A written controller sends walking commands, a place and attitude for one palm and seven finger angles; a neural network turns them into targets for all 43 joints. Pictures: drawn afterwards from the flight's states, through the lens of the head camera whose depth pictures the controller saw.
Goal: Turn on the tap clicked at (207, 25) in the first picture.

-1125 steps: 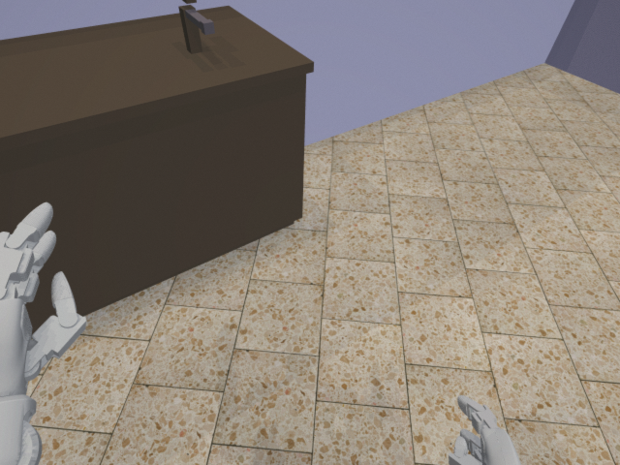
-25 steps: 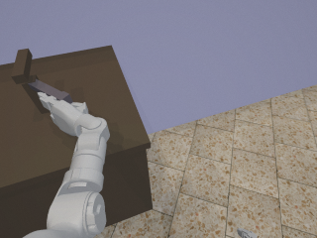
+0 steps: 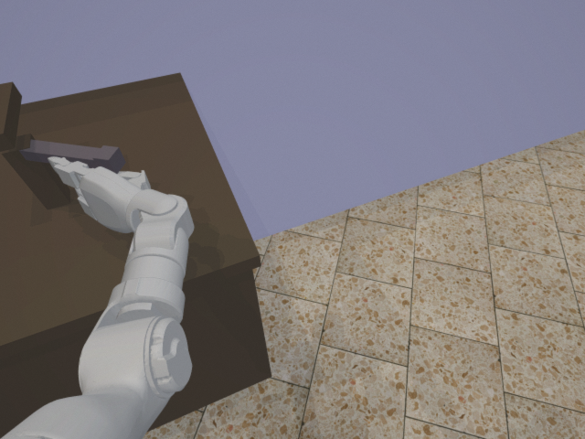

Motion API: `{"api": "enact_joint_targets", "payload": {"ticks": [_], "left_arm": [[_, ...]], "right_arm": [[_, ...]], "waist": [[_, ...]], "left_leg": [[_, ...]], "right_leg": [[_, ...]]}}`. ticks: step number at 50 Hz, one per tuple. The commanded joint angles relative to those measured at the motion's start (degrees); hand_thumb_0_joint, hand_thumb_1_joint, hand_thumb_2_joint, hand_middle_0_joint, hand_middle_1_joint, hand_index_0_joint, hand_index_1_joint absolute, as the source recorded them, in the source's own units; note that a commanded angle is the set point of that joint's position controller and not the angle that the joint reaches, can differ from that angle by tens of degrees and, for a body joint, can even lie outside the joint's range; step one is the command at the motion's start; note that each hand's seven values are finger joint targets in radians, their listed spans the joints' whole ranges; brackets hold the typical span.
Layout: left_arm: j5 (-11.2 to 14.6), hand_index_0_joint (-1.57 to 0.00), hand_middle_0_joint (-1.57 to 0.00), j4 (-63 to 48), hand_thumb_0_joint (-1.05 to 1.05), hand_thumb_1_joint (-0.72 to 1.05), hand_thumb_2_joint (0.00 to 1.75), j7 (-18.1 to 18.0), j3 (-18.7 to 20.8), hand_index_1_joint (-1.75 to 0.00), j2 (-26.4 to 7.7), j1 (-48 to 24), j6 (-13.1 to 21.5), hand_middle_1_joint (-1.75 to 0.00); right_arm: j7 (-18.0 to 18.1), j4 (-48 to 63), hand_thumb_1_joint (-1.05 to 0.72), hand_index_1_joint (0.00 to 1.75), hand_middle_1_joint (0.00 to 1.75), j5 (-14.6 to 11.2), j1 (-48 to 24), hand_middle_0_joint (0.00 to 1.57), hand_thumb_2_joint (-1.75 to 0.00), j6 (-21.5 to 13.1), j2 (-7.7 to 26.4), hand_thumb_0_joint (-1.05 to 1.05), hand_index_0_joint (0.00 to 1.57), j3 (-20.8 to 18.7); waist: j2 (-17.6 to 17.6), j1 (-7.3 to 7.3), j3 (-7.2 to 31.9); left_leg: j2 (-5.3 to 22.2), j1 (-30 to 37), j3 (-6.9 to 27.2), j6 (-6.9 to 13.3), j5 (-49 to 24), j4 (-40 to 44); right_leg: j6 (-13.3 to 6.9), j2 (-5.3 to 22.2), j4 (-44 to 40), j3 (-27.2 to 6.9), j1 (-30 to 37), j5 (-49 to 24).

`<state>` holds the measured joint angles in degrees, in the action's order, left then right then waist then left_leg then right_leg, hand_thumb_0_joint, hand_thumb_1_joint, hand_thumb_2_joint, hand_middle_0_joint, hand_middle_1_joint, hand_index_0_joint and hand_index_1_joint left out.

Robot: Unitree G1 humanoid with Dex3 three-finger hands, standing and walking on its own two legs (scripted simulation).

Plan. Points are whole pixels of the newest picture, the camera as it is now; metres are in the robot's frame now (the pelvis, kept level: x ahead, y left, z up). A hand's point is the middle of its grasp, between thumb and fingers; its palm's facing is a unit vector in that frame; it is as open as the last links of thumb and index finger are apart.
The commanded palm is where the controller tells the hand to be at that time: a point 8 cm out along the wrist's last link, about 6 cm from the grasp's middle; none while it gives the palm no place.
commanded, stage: push the lever round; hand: left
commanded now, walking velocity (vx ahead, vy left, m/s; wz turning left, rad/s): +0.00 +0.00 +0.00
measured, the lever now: (109, 160) +0.47 +0.25 +0.14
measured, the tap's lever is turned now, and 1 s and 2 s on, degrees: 56 86 86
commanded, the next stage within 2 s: lift the hand up off the lever in 0.20 s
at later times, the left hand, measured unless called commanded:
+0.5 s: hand (148, 163) +0.49 +0.20 +0.12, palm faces +0.84 -0.52 -0.13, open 8.1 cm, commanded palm +0.43 +0.22 +0.14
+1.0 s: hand (131, 149) +0.48 +0.22 +0.16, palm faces +0.83 -0.55 -0.09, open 7.9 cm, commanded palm +0.42 +0.22 +0.16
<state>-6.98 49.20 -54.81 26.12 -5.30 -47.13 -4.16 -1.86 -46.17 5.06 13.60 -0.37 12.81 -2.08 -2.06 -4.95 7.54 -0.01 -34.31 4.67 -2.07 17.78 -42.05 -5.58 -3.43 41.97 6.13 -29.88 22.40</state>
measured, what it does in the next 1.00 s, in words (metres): stands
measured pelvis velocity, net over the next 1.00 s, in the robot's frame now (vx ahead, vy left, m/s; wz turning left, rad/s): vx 0.03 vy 0.01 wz -0.01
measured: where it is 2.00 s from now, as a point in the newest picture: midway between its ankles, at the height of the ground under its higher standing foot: outside the picture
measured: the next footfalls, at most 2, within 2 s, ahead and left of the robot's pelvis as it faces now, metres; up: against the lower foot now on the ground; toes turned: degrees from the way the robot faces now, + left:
none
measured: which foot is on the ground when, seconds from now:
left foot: down 0.00-1.00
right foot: down 0.00-1.00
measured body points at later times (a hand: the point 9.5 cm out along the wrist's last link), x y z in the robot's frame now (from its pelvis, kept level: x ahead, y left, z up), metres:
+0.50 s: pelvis +0.01 +0.00 +0.00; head +0.05 -0.01 +0.45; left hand +0.44 +0.23 +0.13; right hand +0.05 -0.25 -0.14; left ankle +0.03 +0.15 -0.71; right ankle -0.02 -0.05 -0.71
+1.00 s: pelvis +0.03 +0.01 +0.01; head +0.04 -0.01 +0.46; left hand +0.43 +0.24 +0.16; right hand +0.11 -0.25 -0.12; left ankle +0.03 +0.15 -0.71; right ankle -0.02 -0.05 -0.71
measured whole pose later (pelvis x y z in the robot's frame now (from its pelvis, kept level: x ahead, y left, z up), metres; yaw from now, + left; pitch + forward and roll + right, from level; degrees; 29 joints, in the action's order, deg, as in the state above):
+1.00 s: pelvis +0.03 +0.01 +0.01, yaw +0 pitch +9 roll +0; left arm -5.4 43.8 -51.5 24.8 -5.9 -46.4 -8.2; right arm -3.6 -44.7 4.9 14.4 0.4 13.2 -2.6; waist -2.1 -4.1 8.1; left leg -0.2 -29.0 3.9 -1.6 18.4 -38.4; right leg -4.8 -3.2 37.4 5.2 -24.3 22.4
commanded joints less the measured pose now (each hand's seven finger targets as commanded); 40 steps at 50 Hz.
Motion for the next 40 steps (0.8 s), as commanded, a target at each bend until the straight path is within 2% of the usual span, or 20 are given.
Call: {"api": "enact_joint_targets", "payload": {"ticks": [1, 2, 4, 5, 7, 9, 14, 15, 19, 22, 23, 25, 26, 29, 30, 32, 34, 36, 39, 40], "left_arm": [[-3.14, -0.15, -0.15, -11.29, 0.0, 0.9, 0.9, 1.16, -2.75, -0.15, -14.69, -32.29, 3.88, -0.15], [-3.16, -0.15, -0.15, -11.87, 0.0, 0.9, 0.9, 1.23, -3.73, -0.15, -13.62, -33.01, 4.25, -0.15], [-3.38, -0.15, -0.15, -11.05, 0.0, 0.9, 0.9, 0.92, -2.09, -0.15, -15.07, -32.04, 4.49, -0.15], [-3.36, -0.15, -0.15, -10.88, 0.0, 0.9, 0.9, 1.0, -0.94, -0.15, -16.32, -32.12, 4.62, -0.15], [-3.69, -0.15, -0.15, -10.48, 0.0, 0.9, 0.9, 0.98, -2.33, -0.15, -15.07, -33.32, 4.78, -0.15], [-3.9, -0.15, -0.15, -8.76, 0.0, 0.9, 0.9, 0.95, -1.46, -0.15, -16.29, -32.97, 4.65, -0.15], [-4.03, -0.15, -0.15, -5.92, 0.0, 0.9, 0.9, 1.05, -2.08, -0.15, -16.16, -35.36, 5.0, -0.15], [-4.13, -0.15, -0.15, -5.78, 0.0, 0.9, 0.9, 1.01, -0.53, -0.15, -18.16, -36.51, 5.29, -0.15], [-4.27, -0.15, -0.15, -7.19, 0.0, 0.9, 0.9, 0.77, -0.73, -0.15, -17.73, -36.59, 5.96, -0.15], [-4.1, -0.15, -0.15, -8.15, 0.0, 0.9, 0.9, 0.97, -1.6, -0.15, -16.23, -36.04, 6.11, -0.15], [-3.94, -0.15, -0.15, -9.02, 0.0, 0.9, 0.9, 0.95, -0.64, -0.15, -17.05, -34.9, 6.13, -0.15], [-3.82, -0.15, -0.15, -11.32, 0.0, 0.9, 0.9, 1.08, -1.33, -0.15, -15.86, -34.0, 6.02, -0.15], [-3.56, -0.15, -0.15, -12.21, 0.0, 0.9, 0.9, 1.02, -1.55, -0.15, -15.32, -33.09, 5.87, -0.15], [-3.43, -0.15, -0.15, -13.68, 0.0, 0.9, 0.9, 1.09, -1.34, -0.15, -15.48, -31.47, 4.77, -0.15], [-3.09, -0.15, -0.15, -13.49, 0.0, 0.9, 0.9, 1.38, -2.07, -0.15, -14.17, -30.89, 4.33, -0.15], [-2.88, -0.15, -0.15, -11.94, 0.0, 0.9, 0.9, 1.63, -2.12, -0.15, -14.41, -30.67, 3.14, -0.15], [-2.51, -0.15, -0.15, -13.09, 0.0, 0.9, 0.9, 1.75, -1.87, -0.15, -14.51, -30.21, 2.38, -0.15], [-2.5, -0.15, -0.15, -14.74, 0.0, 0.9, 0.9, 1.78, -2.11, -0.15, -14.31, -30.64, 2.12, -0.15], [-2.41, -0.15, -0.15, -15.79, 0.0, 0.9, 0.9, 1.71, -2.85, -0.15, -13.26, -30.1, 1.59, -0.15], [-2.36, -0.15, -0.15, -16.26, 0.0, 0.9, 0.9, 1.82, -1.93, -0.15, -14.31, -29.9, 1.55, -0.15]], "right_arm": [[0.13, 5.85, -0.9, 0.3, 0.3, -0.22, -0.03, 0.2, -0.9, -2.03, 7.21, 0.0, 0.2, -1.87], [0.01, 5.84, -0.9, 0.3, 0.3, -0.17, -0.06, 0.2, -0.9, -2.19, 7.08, 0.0, 0.2, -1.96], [-0.11, 5.84, -0.9, 0.3, 0.3, 0.1, 1.0, 0.2, -0.9, -2.36, 7.24, 0.0, 0.2, -2.09], [-0.12, 5.55, -0.9, 0.3, 0.3, 0.1, 1.02, 0.2, -0.9, -2.07, 7.3, 0.0, 0.2, -2.19], [-0.33, 5.76, -0.9, 0.3, 0.3, 0.15, 1.37, 0.2, -0.9, -2.14, 7.16, 0.0, 0.2, -2.07], [-0.38, 5.69, -0.9, 0.3, 0.3, 0.21, 1.94, 0.2, -0.9, -2.08, 7.37, 0.0, 0.2, -2.17], [-0.59, 5.29, -0.9, 0.3, 0.3, 0.34, 2.78, 0.2, -0.9, -2.31, 7.7, 0.0, 0.2, -1.98], [-0.51, 4.85, -0.9, 0.3, 0.3, 0.39, 3.21, 0.2, -0.9, -2.17, 7.82, 0.0, 0.2, -2.08], [-0.97, 5.3, -0.9, 0.3, 0.3, 0.63, 4.3, 0.2, -0.9, -2.13, 7.65, 0.0, 0.2, -2.25], [-1.41, 5.42, -0.9, 0.3, 0.3, 0.77, 4.74, 0.2, -0.9, -2.08, 7.59, 0.0, 0.2, -2.36], [-1.46, 5.57, -0.9, 0.3, 0.3, 0.72, 5.04, 0.2, -0.9, -2.01, 7.63, 0.0, 0.2, -2.52], [-1.68, 5.59, -0.9, 0.3, 0.3, 0.77, 4.7, 0.2, -0.9, -1.95, 7.68, 0.0, 0.2, -2.76], [-1.88, 5.98, -0.9, 0.3, 0.3, 0.66, 4.79, 0.2, -0.9, -2.03, 7.52, 0.0, 0.2, -2.73], [-1.89, 6.22, -0.9, 0.3, 0.3, 0.53, 4.23, 0.2, -0.9, -1.9, 7.66, 0.0, 0.2, -2.83], [-1.93, 6.0, -0.9, 0.3, 0.3, 0.51, 3.81, 0.2, -0.9, -1.94, 7.65, 0.0, 0.2, -2.83], [-1.88, 5.86, -0.9, 0.3, 0.3, 0.28, 3.52, 0.2, -0.9, -1.8, 7.82, 0.0, 0.2, -2.66], [-1.84, 6.1, -0.9, 0.3, 0.3, 0.17, 3.12, 0.2, -0.9, -1.82, 7.74, 0.0, 0.2, -2.64], [-1.8, 6.23, -0.9, 0.3, 0.3, 0.18, 2.65, 0.2, -0.9, -1.86, 7.63, 0.0, 0.2, -2.52], [-1.78, 6.29, -0.9, 0.3, 0.3, 0.18, 2.17, 0.2, -0.9, -1.85, 7.4, 0.0, 0.2, -2.54], [-1.72, 6.12, -0.9, 0.3, 0.3, 0.13, 1.98, 0.2, -0.9, -1.68, 7.43, 0.0, 0.2, -2.67]], "waist": [[2.86, -1.2, 17.43], [2.91, -1.36, 17.96], [2.95, -1.16, 19.36], [1.63, -0.97, 18.94], [1.2, -1.51, 19.27], [2.4, -1.69, 18.95], [2.8, -2.61, 17.48], [1.37, -2.64, 17.72], [0.31, -2.31, 21.63], [-0.55, -2.28, 22.26], [0.29, -1.83, 23.41], [-1.34, -1.59, 23.73], [-0.68, -1.29, 23.79], [1.34, -1.15, 22.44], [1.19, -1.18, 20.91], [2.02, -1.46, 18.2], [2.32, -1.05, 18.15], [0.66, -0.6, 18.52], [1.64, -0.56, 18.65], [0.85, -0.31, 18.63]], "left_leg": [[-0.91, 6.2, -2.86, 4.0, -8.03, 1.96], [-0.86, 6.77, -2.95, 4.05, -8.2, 1.76], [-0.89, 6.8, -3.03, 4.05, -9.2, 1.51], [-0.97, 6.49, -2.88, 3.93, -9.24, 1.57], [-0.89, 6.7, -3.13, 4.03, -9.05, 1.47], [-0.84, 5.67, -3.17, 4.05, -8.5, 1.28], [-0.8, 4.93, -3.14, 4.35, -7.16, 1.36], [-0.77, 5.0, -2.87, 4.26, -7.29, 1.46], [-0.72, 7.37, -2.9, 4.25, -10.49, 1.08], [-0.65, 8.9, -2.89, 4.17, -12.3, 1.14], [-0.61, 9.15, -2.83, 4.13, -13.37, 0.94], [-0.53, 10.95, -2.82, 3.96, -15.68, 1.16], [-0.56, 10.91, -2.97, 3.99, -15.87, 1.35], [-0.5, 10.26, -3.16, 3.94, -16.0, 1.71], [-0.59, 10.29, -3.07, 3.88, -15.77, 2.2], [-0.51, 9.65, -3.22, 3.97, -14.25, 2.76], [-0.58, 9.98, -3.41, 4.0, -13.88, 3.09], [-0.68, 11.25, -3.37, 3.94, -14.78, 3.61], [-0.65, 12.05, -3.44, 3.86, -15.88, 3.45], [-0.58, 12.23, -3.18, 3.76, -16.03, 3.75]], "right_leg": [[6.45, 5.24, -8.56, -5.36, 8.58, -19.45], [6.49, 5.15, -8.6, -5.38, 8.39, -19.71], [6.62, 5.08, -8.1, -5.3, 9.14, -21.89], [6.41, 5.07, -7.97, -5.3, 9.1, -21.66], [6.49, 5.02, -7.91, -5.26, 8.4, -21.03], [6.67, 5.04, -7.99, -5.32, 8.5, -20.96], [6.83, 4.82, -8.49, -5.43, 6.89, -19.02], [6.54, 4.82, -8.21, -5.33, 6.94, -18.35], [6.37, 4.39, -7.32, -4.91, 8.16, -21.9], [6.16, 3.97, -7.03, -4.38, 8.15, -22.85], [6.27, 4.09, -6.88, -4.47, 9.61, -25.09], [5.88, 3.82, -6.74, -3.96, 10.1, -26.53], [6.02, 3.75, -6.81, -3.94, 10.69, -27.12], [6.34, 4.05, -7.23, -4.0, 12.39, -29.63], [6.15, 3.94, -7.53, -3.66, 12.02, -28.63], [6.22, 4.02, -8.3, -3.68, 11.17, -26.8], [6.35, 4.24, -8.89, -3.91, 11.88, -27.31], [5.89, 4.0, -8.83, -3.62, 12.07, -26.42], [6.1, 4.02, -8.8, -3.5, 12.29, -28.49], [5.79, 4.02, -8.72, -3.31, 12.61, -27.35]]}}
